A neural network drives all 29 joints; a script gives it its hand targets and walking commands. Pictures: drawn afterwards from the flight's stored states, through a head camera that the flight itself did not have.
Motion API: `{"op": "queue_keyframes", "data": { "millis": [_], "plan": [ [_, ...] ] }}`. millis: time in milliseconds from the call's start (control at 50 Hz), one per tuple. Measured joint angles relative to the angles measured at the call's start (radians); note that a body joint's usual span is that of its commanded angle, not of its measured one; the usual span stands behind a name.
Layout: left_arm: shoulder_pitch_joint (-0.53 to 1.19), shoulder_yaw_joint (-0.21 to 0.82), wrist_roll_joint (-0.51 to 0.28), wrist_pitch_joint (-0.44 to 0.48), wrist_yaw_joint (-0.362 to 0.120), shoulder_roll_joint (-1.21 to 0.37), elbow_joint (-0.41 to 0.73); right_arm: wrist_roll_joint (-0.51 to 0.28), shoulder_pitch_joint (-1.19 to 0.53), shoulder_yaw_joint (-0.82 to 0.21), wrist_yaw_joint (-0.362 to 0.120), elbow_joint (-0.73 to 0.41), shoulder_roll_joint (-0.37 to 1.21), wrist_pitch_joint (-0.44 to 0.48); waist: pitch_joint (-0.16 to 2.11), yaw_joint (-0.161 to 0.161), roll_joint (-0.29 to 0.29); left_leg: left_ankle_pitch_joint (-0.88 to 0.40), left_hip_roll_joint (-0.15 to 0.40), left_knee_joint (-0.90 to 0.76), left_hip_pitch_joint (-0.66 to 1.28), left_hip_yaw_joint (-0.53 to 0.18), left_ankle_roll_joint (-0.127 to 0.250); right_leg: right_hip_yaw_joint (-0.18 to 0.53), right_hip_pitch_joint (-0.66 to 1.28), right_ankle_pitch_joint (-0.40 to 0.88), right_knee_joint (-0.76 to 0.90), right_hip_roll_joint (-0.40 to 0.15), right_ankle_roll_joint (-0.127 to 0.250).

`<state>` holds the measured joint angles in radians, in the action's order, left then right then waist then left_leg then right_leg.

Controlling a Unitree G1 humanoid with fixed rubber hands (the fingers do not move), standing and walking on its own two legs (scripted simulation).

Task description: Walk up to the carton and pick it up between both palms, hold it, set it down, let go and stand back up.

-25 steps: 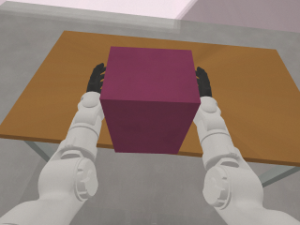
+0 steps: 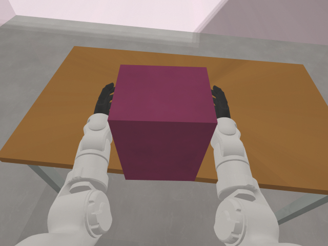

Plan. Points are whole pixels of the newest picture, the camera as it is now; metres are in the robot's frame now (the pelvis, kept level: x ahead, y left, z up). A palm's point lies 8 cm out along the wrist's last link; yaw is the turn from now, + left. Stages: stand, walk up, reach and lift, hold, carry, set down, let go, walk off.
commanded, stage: reach and lift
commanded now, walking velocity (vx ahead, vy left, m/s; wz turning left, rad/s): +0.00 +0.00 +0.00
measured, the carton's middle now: (161, 129) +0.40 +0.02 +0.04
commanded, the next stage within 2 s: none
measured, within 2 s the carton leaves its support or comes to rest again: leaves its support in 0.26 s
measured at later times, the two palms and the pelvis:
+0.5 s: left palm (105, 100) +0.39 +0.15 +0.16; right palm (241, 107) +0.38 -0.15 +0.16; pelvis -0.04 +0.00 +0.00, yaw -1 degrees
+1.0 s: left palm (98, 107) +0.37 +0.16 +0.15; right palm (235, 110) +0.38 -0.13 +0.16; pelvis -0.04 +0.00 +0.00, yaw -1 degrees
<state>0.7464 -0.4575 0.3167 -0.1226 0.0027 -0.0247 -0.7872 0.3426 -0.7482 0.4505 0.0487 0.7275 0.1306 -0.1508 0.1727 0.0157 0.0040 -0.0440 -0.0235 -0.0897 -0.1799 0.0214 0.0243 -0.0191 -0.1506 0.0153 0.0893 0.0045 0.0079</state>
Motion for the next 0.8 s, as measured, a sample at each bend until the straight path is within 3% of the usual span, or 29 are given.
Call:
{"op": "queue_keyframes", "data": {
  "millis": [260, 420, 640, 800],
  "plan": [
    [-0.022, 0.123, -0.113, -0.075, 0.059, 0.027, 0.019, -0.106, 0.023, -0.103, 0.038, -0.025, -0.047, -0.082, -0.009, -0.008, -0.004, -0.012, 0.003, 0.002, 0.017, 0.003, -0.001, 0.004, 0.014, 0.012, -0.005, 0.003, 0.002],
    [0.075, 0.137, -0.138, -0.16, 0.081, 0.048, 0.008, -0.164, -0.066, -0.118, 0.053, -0.005, -0.093, -0.155, -0.008, -0.012, -0.001, -0.011, 0.01, 0.043, 0.006, 0.017, -0.001, 0.016, -0.012, 0.004, -0.069, 0.009, 0.005],
    [0.213, 0.025, -0.071, -0.23, 0.056, 0.054, -0.074, -0.098, -0.203, -0.026, 0.032, 0.086, -0.106, -0.217, 0.003, 0.002, -0.008, 0.014, 0.012, 0.104, 0.008, 0.021, 0.001, 0.02, -0.009, -0.017, -0.124, 0.01, 0.006],
    [0.16, 0.011, -0.039, -0.255, 0.027, 0.036, -0.033, -0.056, -0.157, -0.012, 0.018, 0.04, -0.072, -0.249, -0.007, -0.001, -0.001, -0.014, 0.009, 0.047, 0.038, 0.007, 0.001, 0.007, 0.021, 0.002, -0.076, 0.008, 0.004]
  ]
}}
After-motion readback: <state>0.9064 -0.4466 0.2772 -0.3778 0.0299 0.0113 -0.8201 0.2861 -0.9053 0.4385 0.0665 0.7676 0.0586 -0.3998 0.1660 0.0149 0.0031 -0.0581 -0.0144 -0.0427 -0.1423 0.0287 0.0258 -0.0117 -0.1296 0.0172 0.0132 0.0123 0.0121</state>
